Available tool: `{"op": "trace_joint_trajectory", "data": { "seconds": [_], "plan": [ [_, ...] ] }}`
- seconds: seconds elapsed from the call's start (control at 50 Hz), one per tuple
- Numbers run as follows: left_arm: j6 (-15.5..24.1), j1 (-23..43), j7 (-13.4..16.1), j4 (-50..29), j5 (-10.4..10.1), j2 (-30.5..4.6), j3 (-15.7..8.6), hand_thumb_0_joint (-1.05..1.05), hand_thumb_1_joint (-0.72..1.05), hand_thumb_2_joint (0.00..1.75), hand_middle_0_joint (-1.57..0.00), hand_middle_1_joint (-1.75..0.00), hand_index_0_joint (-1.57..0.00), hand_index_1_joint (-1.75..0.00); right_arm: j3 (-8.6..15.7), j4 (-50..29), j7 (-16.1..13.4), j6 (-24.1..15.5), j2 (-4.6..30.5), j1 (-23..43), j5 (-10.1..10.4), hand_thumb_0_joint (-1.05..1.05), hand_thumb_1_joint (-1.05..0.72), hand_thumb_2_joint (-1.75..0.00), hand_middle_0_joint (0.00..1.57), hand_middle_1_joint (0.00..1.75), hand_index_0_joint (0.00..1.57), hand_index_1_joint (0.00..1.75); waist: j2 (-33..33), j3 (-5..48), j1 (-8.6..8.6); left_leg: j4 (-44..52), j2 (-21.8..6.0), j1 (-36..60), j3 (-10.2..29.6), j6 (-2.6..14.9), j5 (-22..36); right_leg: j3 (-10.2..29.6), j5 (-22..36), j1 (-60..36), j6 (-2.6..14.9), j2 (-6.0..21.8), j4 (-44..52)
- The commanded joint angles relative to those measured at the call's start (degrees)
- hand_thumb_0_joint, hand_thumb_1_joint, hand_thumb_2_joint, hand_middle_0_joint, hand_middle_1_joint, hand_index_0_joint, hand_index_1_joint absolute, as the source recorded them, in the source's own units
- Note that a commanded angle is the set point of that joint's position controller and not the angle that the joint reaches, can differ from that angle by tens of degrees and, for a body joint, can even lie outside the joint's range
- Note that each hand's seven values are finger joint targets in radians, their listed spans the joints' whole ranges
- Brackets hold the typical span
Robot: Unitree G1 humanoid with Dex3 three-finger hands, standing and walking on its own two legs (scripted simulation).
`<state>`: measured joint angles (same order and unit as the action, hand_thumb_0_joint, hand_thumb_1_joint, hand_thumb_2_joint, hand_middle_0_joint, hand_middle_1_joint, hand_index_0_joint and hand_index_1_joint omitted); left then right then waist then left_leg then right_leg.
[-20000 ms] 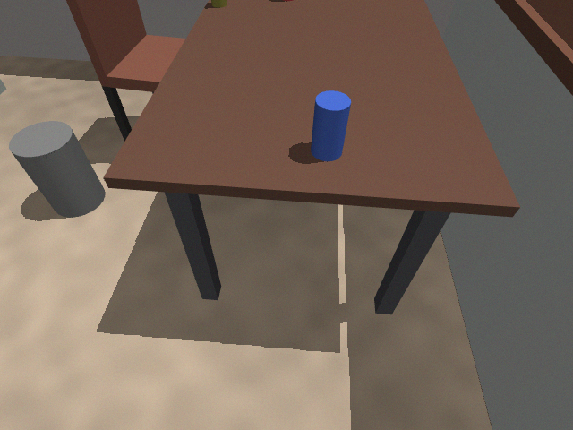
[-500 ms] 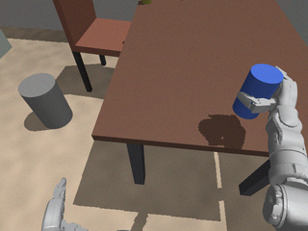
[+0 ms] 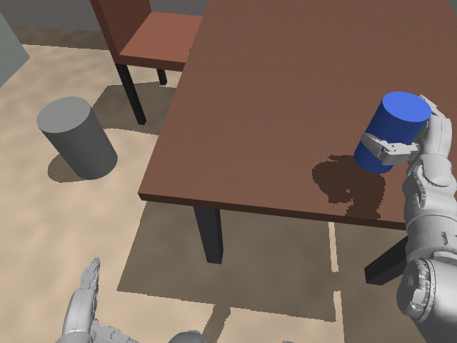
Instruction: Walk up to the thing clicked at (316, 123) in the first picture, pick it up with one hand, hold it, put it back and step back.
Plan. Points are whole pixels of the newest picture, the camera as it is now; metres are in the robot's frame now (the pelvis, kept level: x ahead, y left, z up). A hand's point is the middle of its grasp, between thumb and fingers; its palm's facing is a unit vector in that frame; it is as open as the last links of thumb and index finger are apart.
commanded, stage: lower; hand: right
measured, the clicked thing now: (388, 135) +0.46 -0.23 +0.09
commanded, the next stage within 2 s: loosen in 0.50 s
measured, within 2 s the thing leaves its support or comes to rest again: rests again in 0.40 s
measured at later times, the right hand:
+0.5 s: hand (380, 146) +0.47 -0.23 +0.05, palm faces +0.27 +0.96 -0.01, open 10.2 cm
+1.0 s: hand (384, 143) +0.47 -0.24 +0.06, palm faces +0.28 +0.96 -0.01, open 10.8 cm
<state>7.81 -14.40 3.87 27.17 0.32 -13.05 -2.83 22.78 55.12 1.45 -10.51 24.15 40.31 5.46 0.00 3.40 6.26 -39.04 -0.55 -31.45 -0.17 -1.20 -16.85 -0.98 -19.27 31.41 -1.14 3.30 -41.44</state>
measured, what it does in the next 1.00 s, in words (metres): stands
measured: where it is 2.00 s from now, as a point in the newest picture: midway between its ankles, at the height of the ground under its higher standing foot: outside the picture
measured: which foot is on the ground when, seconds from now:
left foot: down 0.00-1.00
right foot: down 0.00-1.00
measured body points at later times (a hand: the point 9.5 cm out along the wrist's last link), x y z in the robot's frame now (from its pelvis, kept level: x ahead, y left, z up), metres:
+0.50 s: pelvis +0.00 -0.01 -0.02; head +0.08 -0.03 +0.42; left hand +0.15 +0.26 -0.06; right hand +0.45 -0.29 +0.06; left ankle +0.02 +0.13 -0.72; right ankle +0.01 -0.13 -0.72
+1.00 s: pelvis -0.01 +0.00 -0.03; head +0.07 -0.03 +0.41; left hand +0.14 +0.26 -0.06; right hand +0.45 -0.29 +0.06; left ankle +0.02 +0.13 -0.72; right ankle +0.01 -0.13 -0.72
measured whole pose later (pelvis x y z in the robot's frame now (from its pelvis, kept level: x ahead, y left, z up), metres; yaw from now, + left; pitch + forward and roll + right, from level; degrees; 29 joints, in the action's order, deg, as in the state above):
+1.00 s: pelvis -0.01 +0.00 -0.03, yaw +0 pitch +15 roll +2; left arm 6.7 -18.7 1.7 15.4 2.4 -14.0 -2.3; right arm 25.5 60.9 1.5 -18.5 26.5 43.7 3.4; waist 0.3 5.6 8.4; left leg -49.7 -0.3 -44.1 -0.8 -1.4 -20.6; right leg 0.3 -23.6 44.9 -0.9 3.7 -53.5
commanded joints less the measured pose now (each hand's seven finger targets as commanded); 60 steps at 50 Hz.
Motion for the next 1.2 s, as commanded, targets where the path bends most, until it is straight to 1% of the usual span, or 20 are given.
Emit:
{"op": "trace_joint_trajectory", "data": {
  "seconds": [0.0, 0.02, 0.1, 0.14, 0.2, 0.24, 0.26, 0.32, 0.36, 0.44, 0.48, 0.54, 0.56, 0.6, 0.66, 0.72, 0.78, 0.82, 0.98, 1.18],
  "plan": [
    [2.98, 3.25, 0.11, -11.12, -0.11, -7.70, -2.97, 0.00, -0.56, 0.06, -0.05, -0.04, -0.04, -0.05, 2.76, -18.42, 0.61, -8.31, 16.72, 31.70, 1.43, 0.00, -0.20, -1.31, 1.28, 1.43, 1.33, 1.43, -5.49, 26.58, -0.11, 2.72, 1.11, 7.93, -0.45, 0.82, 15.50, 0.30, 14.79, -11.30, 1.74, -2.48, 2.80],
    [3.17, 5.19, 0.50, -14.84, 0.21, -10.11, -4.35, 0.00, -0.56, 0.06, -0.05, -0.04, -0.04, -0.05, 4.74, -22.88, -0.03, -9.59, 22.31, 37.50, 0.55, 0.00, -0.21, -1.30, 1.28, 1.43, 1.33, 1.43, -7.50, 33.30, -0.11, 1.98, 1.18, 9.41, -0.43, 0.91, 16.41, 0.40, 16.74, -14.67, 1.41, -2.20, 2.08],
    [2.87, 0.21, -0.59, -10.53, 0.54, -6.28, -1.70, 0.00, -0.56, 0.07, -0.05, -0.04, -0.04, -0.05, 1.50, -10.81, 0.25, -9.54, 12.31, 27.85, 1.21, 0.00, -0.21, -1.30, 1.28, 1.43, 1.33, 1.43, -4.56, 25.01, 1.08, 1.36, 1.87, 4.31, -1.04, 0.98, 14.30, 1.21, 15.50, -9.84, 1.41, -2.13, 1.09],
    [3.38, 4.59, 0.33, -15.97, 0.89, -9.52, -3.83, 0.00, -0.57, 0.07, -0.05, -0.04, -0.04, -0.05, 6.68, -25.39, -1.38, -12.49, 25.26, 41.47, -0.27, 0.00, -0.23, -1.30, 1.29, 1.43, 1.33, 1.43, -10.12, 37.02, 0.04, -0.04, 1.45, 7.46, -0.29, 1.15, 16.38, 0.77, 18.14, -14.76, 1.18, -2.03, -0.53],
    [2.62, -1.74, -0.90, -10.16, 0.72, -5.77, -1.69, 0.00, -0.56, 0.07, -0.05, -0.04, -0.04, -0.05, 0.07, -5.92, 0.08, -10.38, 10.10, 24.88, 0.56, 0.00, -0.21, -1.31, 1.28, 1.43, 1.33, 1.43, -5.87, 22.48, 1.71, 0.21, 2.08, 1.96, -1.29, 1.18, 12.22, 1.37, 13.44, -7.75, 1.21, -2.03, 0.08],
    [3.52, 5.85, 0.13, -20.07, 1.11, -11.59, -5.11, 0.00, -0.57, 0.07, -0.05, -0.04, -0.04, -0.05, 6.05, -25.55, -1.25, -13.63, 24.05, 41.24, -0.48, 0.00, -0.25, -1.29, 1.29, 1.42, 1.33, 1.42, -9.26, 38.95, 0.50, -1.14, 1.88, 5.76, -0.74, 1.17, 15.14, 1.42, 16.85, -14.05, 1.11, -1.66, -1.20],
    [3.15, 2.44, 0.13, -18.47, 1.42, -11.07, -4.62, 0.00, -0.56, 0.07, -0.05, -0.04, -0.04, -0.05, 5.66, -21.50, -1.47, -13.34, 23.57, 38.76, -0.99, 0.00, -0.21, -1.31, 1.29, 1.44, 1.34, 1.44, -10.93, 38.05, 0.94, -1.48, 2.01, 5.32, -0.92, 1.25, 15.80, 1.23, 19.07, -15.24, 0.93, -1.68, -1.96],
    [2.22, -3.49, -1.45, -10.18, 1.03, -5.19, -1.51, 0.00, -0.56, 0.07, -0.05, -0.04, -0.04, -0.05, -0.48, 3.51, 0.33, -10.53, 5.47, 18.25, 0.55, 0.00, -0.21, -1.32, 1.30, 1.44, 1.35, 1.45, -2.59, 18.88, 2.70, -1.24, 2.62, -2.35, -1.80, 1.15, 12.61, 1.83, 17.01, -4.95, 1.11, -1.68, -1.93],
    [3.15, 4.86, -0.30, -22.30, 1.56, -13.86, -7.52, 0.00, -0.57, 0.07, -0.05, -0.03, -0.04, -0.05, 8.46, -30.41, -1.60, -15.48, 28.34, 45.31, -1.01, 0.00, -0.23, -1.31, 1.29, 1.43, 1.33, 1.43, -13.16, 42.83, 0.23, -3.20, 1.84, 3.58, -0.50, 1.45, 15.94, 1.65, 20.72, -15.55, 0.89, -1.41, -3.40],
    [2.43, -1.38, -1.85, -14.66, 1.11, -5.75, -1.86, 0.00, -0.56, 0.07, -0.05, -0.04, -0.04, -0.05, 0.19, 1.16, 0.61, -11.83, 5.82, 20.34, 0.40, 0.00, -0.20, -1.31, 1.28, 1.43, 1.32, 1.43, -2.03, 21.56, 3.29, -3.18, 2.64, -2.08, -1.90, 1.17, 13.69, 2.32, 17.51, -3.71, 1.08, -1.51, -3.45],
    [2.86, 4.64, -0.56, -24.92, 1.53, -13.24, -6.76, 0.00, -0.57, 0.06, -0.05, -0.03, -0.04, -0.05, 8.86, -27.44, -1.09, -16.02, 28.66, 43.29, -1.55, 0.00, -0.26, -1.30, 1.29, 1.42, 1.33, 1.42, -11.59, 44.62, 0.51, -4.84, 1.95, 4.79, -0.70, 1.32, 17.84, 1.82, 23.08, -14.13, 0.87, -1.35, -5.00],
    [1.24, -8.46, -2.08, -11.76, 1.19, -6.25, -3.12, 0.00, -0.56, 0.07, -0.05, -0.04, -0.04, -0.05, 0.74, 0.90, 0.34, -11.73, 7.66, 21.86, -0.25, 0.00, -0.23, -1.34, 1.31, 1.46, 1.36, 1.46, -4.47, 18.67, 3.65, -3.81, 2.53, -3.36, -1.63, 1.42, 12.39, 1.77, 14.82, -1.72, 1.21, -1.91, -3.84],
    [1.89, -1.41, -2.02, -15.57, 1.34, -6.13, -1.93, 0.00, -0.56, 0.06, -0.05, -0.04, -0.04, -0.05, 1.37, -0.15, 0.38, -12.45, 7.82, 23.35, -0.13, 0.00, -0.22, -1.32, 1.29, 1.44, 1.33, 1.44, -1.72, 20.45, 3.30, -4.02, 2.54, -4.35, -1.67, 1.21, 11.68, 2.13, 13.62, -0.56, 1.43, -1.60, -4.21],
    [2.33, 1.69, -0.64, -24.12, 2.09, -14.65, -8.50, 0.00, -0.57, 0.06, -0.06, -0.03, -0.05, -0.05, 7.49, -22.05, -1.17, -15.66, 26.39, 43.11, -2.35, 0.00, -0.17, -1.30, 1.29, 1.43, 1.33, 1.43, -11.64, 40.35, 2.16, -5.15, 2.24, 0.07, -1.36, 1.58, 12.86, 1.94, 15.66, -11.84, 0.87, -1.29, -4.79],
    [1.44, -5.85, -2.38, -17.31, 1.39, -6.19, -2.49, 0.00, -0.51, 0.03, -0.06, -0.05, -0.06, -0.04, -0.45, -0.42, 1.00, -12.10, 6.50, 24.88, -0.67, 0.00, -0.04, -1.06, 1.18, 1.19, 1.21, 1.19, -4.39, 21.15, 4.18, -4.22, 2.54, -5.40, -1.90, 1.37, 8.37, 2.12, 9.01, -1.29, 1.23, -1.75, -3.93],
    [1.75, -3.67, -0.99, -21.83, 1.79, -12.17, -6.53, 0.00, -0.52, 0.04, -0.06, -0.05, -0.06, -0.04, 4.72, -15.88, -0.11, -14.14, 21.41, 38.14, -1.87, 0.00, 0.07, -0.82, 1.13, 1.04, 1.16, 1.04, -10.59, 35.04, 2.56, -5.09, 2.10, -1.92, -1.33, 1.59, 10.55, 1.71, 11.72, -8.85, 1.06, -1.72, -4.95],
    [1.78, -4.81, -1.95, -17.89, 1.50, -6.50, -2.00, 0.00, -0.52, 0.04, -0.06, -0.05, -0.06, -0.05, 1.50, -4.87, 0.87, -12.25, 10.65, 28.48, -0.40, 0.00, 0.20, -0.65, 1.08, 0.91, 1.10, 0.91, -5.87, 24.30, 2.88, -4.96, 2.33, -4.83, -1.80, 1.39, 8.71, 2.07, 9.49, -2.11, 1.21, -1.88, -4.64],
    [2.44, 0.00, -0.90, -24.42, 1.51, -10.97, -5.27, 0.00, -0.54, 0.06, -0.05, -0.04, -0.05, -0.05, 4.58, -17.37, -0.15, -14.12, 20.39, 40.05, -1.33, 0.00, 0.29, -0.59, 0.99, 0.84, 1.00, 0.84, -9.22, 35.34, 2.82, -5.61, 2.24, -2.29, -1.58, 1.51, 10.67, 2.23, 12.60, -8.57, 1.02, -1.45, -5.47],
    [1.29, -7.38, -1.40, -18.12, 1.50, -9.63, -4.36, 0.00, -0.55, 0.06, -0.05, -0.05, -0.05, -0.05, 2.42, -1.01, 0.78, -11.39, 13.97, 26.84, -1.38, 0.00, 0.41, -0.32, 0.77, 0.56, 0.78, 0.56, -4.90, 21.48, 3.25, -4.68, 2.40, -5.43, -2.05, 1.46, 6.89, 1.90, 6.89, -0.53, 1.33, -1.88, -4.54],
    [0.56, -6.36, -1.42, -22.66, 1.17, -11.44, -6.07, 0.00, -0.56, 0.06, -0.05, -0.04, -0.04, -0.05, 3.95, -4.15, 1.20, -10.77, 15.62, 26.21, -1.23, 0.00, 0.45, -0.12, 0.42, 0.26, 0.41, 0.26, -3.91, 26.31, 2.86, -5.61, 2.04, -2.92, -1.49, 1.23, 9.46, 1.56, 9.18, -0.97, 1.59, -2.03, -5.50]
  ]
}}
